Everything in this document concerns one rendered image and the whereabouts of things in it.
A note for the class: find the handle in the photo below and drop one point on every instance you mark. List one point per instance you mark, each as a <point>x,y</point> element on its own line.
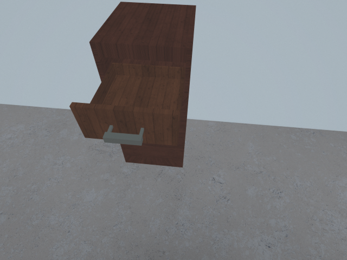
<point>123,138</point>

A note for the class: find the drawer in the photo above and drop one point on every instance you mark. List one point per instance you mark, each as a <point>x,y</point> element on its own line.
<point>135,96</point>

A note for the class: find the cabinet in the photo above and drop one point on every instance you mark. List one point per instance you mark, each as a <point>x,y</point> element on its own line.
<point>150,34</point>

